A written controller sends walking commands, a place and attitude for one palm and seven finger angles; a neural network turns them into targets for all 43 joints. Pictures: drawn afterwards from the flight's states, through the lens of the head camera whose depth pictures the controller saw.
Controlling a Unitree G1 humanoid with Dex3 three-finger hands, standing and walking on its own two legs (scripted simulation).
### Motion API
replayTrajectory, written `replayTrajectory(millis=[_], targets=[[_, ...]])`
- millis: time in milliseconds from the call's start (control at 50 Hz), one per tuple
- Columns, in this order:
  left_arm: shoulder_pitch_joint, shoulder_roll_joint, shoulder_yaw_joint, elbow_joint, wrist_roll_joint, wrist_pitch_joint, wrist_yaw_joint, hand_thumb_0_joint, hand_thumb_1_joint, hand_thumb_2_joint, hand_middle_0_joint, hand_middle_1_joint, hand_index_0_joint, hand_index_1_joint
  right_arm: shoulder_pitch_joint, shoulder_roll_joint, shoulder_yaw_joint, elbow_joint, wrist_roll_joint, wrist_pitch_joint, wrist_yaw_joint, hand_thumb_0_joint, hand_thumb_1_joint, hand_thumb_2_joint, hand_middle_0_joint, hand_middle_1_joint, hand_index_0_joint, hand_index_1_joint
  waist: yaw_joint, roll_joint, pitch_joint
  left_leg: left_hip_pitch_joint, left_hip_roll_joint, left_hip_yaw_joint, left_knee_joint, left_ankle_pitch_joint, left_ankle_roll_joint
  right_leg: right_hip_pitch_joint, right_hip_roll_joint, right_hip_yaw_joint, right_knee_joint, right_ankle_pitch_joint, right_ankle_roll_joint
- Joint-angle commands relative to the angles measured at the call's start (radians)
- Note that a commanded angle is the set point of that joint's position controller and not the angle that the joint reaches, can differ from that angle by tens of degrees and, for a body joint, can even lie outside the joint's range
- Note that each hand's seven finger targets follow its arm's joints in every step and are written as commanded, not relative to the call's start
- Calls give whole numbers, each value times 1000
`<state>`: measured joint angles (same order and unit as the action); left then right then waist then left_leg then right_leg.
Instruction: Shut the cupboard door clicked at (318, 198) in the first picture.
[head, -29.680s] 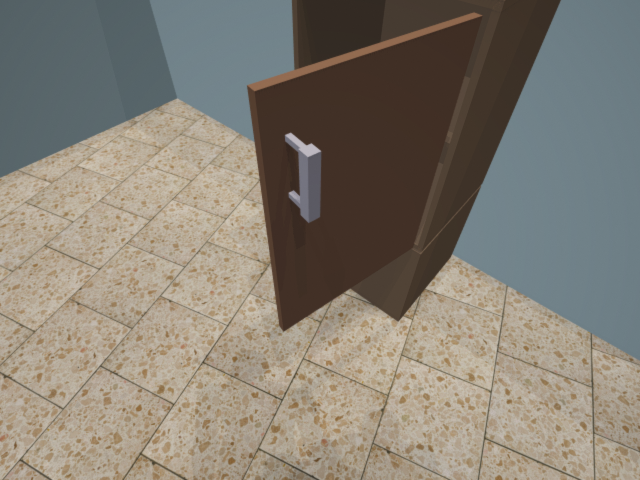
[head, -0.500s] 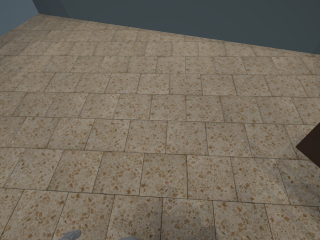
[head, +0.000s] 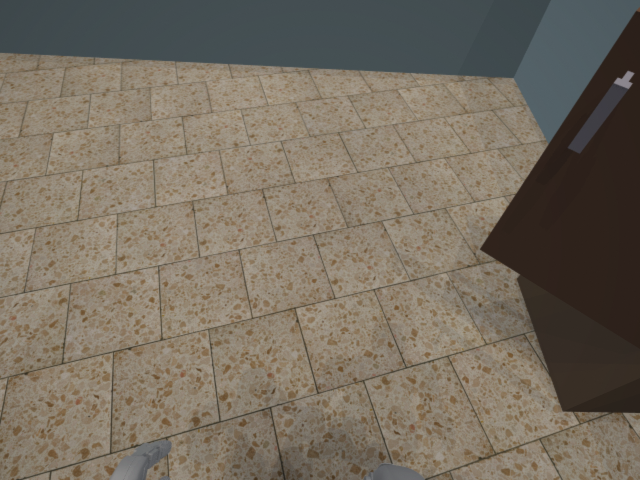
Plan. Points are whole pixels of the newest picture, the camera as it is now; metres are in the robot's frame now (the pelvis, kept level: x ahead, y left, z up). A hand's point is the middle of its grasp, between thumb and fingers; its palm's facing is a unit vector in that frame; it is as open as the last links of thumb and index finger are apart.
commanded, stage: turn to face it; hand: left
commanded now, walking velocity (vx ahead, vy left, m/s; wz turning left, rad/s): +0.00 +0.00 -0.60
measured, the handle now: (601, 112) +0.65 -0.42 +0.11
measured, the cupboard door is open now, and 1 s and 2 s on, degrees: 49 49 49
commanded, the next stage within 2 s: take the last steps up to it in 1.04 s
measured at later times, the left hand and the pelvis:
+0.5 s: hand (191, 467) +0.15 +0.19 -0.18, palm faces -0.27 -0.94 -0.20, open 7.4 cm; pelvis +0.01 +0.02 -0.01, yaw -18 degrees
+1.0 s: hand (251, 437) +0.19 +0.11 -0.16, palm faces -0.51 -0.82 -0.24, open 7.4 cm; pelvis +0.01 -0.01 +0.00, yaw -32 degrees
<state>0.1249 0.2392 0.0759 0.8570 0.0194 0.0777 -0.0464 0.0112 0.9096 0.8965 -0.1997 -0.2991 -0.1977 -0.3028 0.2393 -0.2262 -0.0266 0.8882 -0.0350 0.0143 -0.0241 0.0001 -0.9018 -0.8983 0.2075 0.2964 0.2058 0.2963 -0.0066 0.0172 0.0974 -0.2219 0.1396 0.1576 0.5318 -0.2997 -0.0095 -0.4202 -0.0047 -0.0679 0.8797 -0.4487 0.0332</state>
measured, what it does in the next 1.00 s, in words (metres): steps on the spot, turning right: right foot, then left foot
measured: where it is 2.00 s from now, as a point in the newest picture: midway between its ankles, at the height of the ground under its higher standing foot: outside the picture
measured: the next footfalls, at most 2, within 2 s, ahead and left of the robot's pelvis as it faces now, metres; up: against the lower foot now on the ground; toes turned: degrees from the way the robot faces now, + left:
right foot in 0.10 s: +0.04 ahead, -0.14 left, +0.00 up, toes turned -9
left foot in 0.40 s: +0.09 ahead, +0.11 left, +0.00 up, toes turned -10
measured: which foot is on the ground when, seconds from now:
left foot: down 0.00-0.10, up 0.12-0.38, down 0.40-0.74, up 0.76-1.00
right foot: up 0.00-0.08, down 0.10-0.40, up 0.42-0.74, down 0.76-1.00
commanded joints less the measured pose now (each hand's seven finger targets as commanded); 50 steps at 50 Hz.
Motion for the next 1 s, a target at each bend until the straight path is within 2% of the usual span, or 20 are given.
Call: replayTrajectory(millis=[0,40,60,80,100,200,280,340,360,380,400,500,640,680,700,720,740,780,860,980], targets=[[-26,61,15,-95,1,-29,7,0,900,900,-200,-300,-200,-300,40,-218,-69,-46,0,-10,-5,0,-900,-900,200,300,200,300,-27,214,-123,96,219,-94,-81,514,102,88,11,-39,-186,65,-19],[74,99,26,-65,3,-41,12,0,900,900,-200,-300,-200,-300,10,-222,-73,-53,9,-8,-1,0,-900,-900,200,300,200,300,30,135,-155,8,182,-38,68,415,32,285,-2,-21,-423,275,-43],[143,187,42,-44,12,-53,23,0,900,900,-200,-300,-200,-300,8,-172,-67,-73,21,-6,6,0,-900,-900,200,300,200,300,60,-90,-198,-165,92,44,259,176,-33,462,-180,185,-507,480,-100],[187,269,55,-24,7,-59,36,0,900,900,-200,-300,-200,-300,-57,-110,-46,-122,23,0,7,0,-900,-900,200,300,200,300,88,-314,-154,-380,-54,19,479,-349,-73,462,-384,451,-533,780,-220],[206,282,56,-24,-3,-52,46,0,900,900,-200,-300,-200,-300,-78,-126,-40,-135,20,15,-2,0,-900,-900,200,300,200,300,102,-220,-140,-388,-41,-107,594,-342,-65,385,-409,457,-526,774,-273],[4,186,38,-75,8,-51,63,0,900,900,-200,-300,-200,-300,-35,-107,-39,-76,20,18,2,0,-900,-900,200,300,200,300,-1,-170,-147,-289,-34,-130,513,-139,-82,247,-233,288,-500,590,-220],[21,210,44,-68,13,-44,52,0,900,900,-200,-300,-200,-300,-30,-86,-38,-83,22,15,6,0,-900,-900,200,300,200,300,8,-180,-129,-178,-89,-101,261,-121,-71,164,-206,359,-499,449,-213],[-17,198,42,-71,2,-36,46,0,900,900,-200,-300,-200,-300,72,-102,-39,-54,25,-1,0,0,-900,-900,200,300,200,300,-47,-165,-150,30,-105,-91,-17,46,-58,52,-152,362,-435,340,-138],[-1,145,33,-83,-5,-30,43,0,900,900,-200,-300,-200,-300,94,-164,-48,-49,18,-13,-6,0,-900,-900,200,300,200,300,-50,1,-164,124,10,-225,-171,8,-19,-55,-63,307,-330,209,-85],[37,84,21,-101,-14,-25,33,0,900,900,-200,-300,-200,-300,105,-271,-68,-61,2,-18,-10,0,-900,-900,200,300,200,300,-47,305,-161,165,267,-494,-276,-1,88,-187,75,141,-79,-70,-23],[14,115,18,-114,-1,-32,29,0,900,900,-200,-300,-200,-300,110,-289,-67,-74,3,-18,-10,0,-900,-900,200,300,200,300,-57,262,-152,93,378,-566,-288,25,170,-177,32,110,126,-166,-16],[14,77,29,-64,0,-22,5,0,900,900,-200,-300,-200,-300,-5,-187,-46,-78,-1,-26,-20,0,-900,-900,200,300,200,300,-3,156,-117,95,200,-175,-182,456,125,-146,-24,52,257,-17,20],[-16,50,13,-71,-1,-30,8,0,900,900,-200,-300,-200,-300,56,-214,-68,-28,0,-14,-5,0,-900,-900,200,300,200,300,-39,205,-141,118,227,-83,-103,501,115,48,3,-38,-135,18,-9],[70,73,20,-46,0,-37,13,0,900,900,-200,-300,-200,-300,9,-219,-71,-35,7,-8,-1,0,-900,-900,200,300,200,300,14,174,-156,31,206,-40,-11,385,62,214,6,-41,-356,204,-28],[129,128,29,-27,6,-46,20,0,900,900,-200,-300,-200,-300,6,-192,-69,-41,15,-7,6,0,-900,-900,200,300,200,300,40,61,-174,-85,155,-11,107,251,9,363,-64,55,-481,328,-58],[177,238,50,-11,16,-60,35,0,900,900,-200,-300,-200,-300,-20,-105,-50,-81,22,-4,10,0,-900,-900,200,300,200,300,68,-292,-163,-337,-5,77,323,-217,-61,492,-324,388,-560,584,-155],[224,275,50,4,0,-59,44,0,900,900,-200,-300,-200,-300,-78,-115,-41,-105,22,12,4,0,-900,-900,200,300,200,300,106,-272,-137,-367,-50,-55,517,-353,-59,373,-414,460,-561,693,-253],[119,223,47,-12,5,-58,60,0,900,900,-200,-300,-200,-300,-78,-112,-44,-81,21,20,-6,0,-900,-900,200,300,200,300,50,-301,-100,-439,-40,-162,654,-246,-56,304,-331,441,-578,505,-259],[31,164,25,-34,8,-61,63,0,900,900,-200,-300,-200,-300,-16,-87,-36,-31,17,19,7,0,-900,-900,200,300,200,300,-4,-176,-135,-280,-50,-120,491,-115,-69,235,-229,256,-534,545,-216],[48,175,31,-4,6,-54,60,0,900,900,-200,-300,-200,-300,23,-64,-28,-15,23,6,1,0,-900,-900,200,300,200,300,-6,-168,-131,-100,-102,-90,110,-32,-53,195,-206,313,-494,492,-199]])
